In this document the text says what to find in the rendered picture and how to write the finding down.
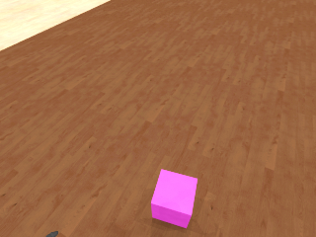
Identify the carton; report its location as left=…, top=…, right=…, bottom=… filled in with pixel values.
left=151, top=169, right=198, bottom=228

